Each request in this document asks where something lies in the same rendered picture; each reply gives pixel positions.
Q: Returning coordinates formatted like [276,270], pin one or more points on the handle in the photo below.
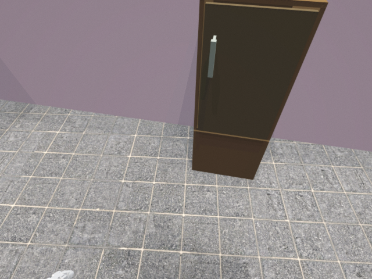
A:
[212,56]

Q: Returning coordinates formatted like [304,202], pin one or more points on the cupboard door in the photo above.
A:
[257,51]

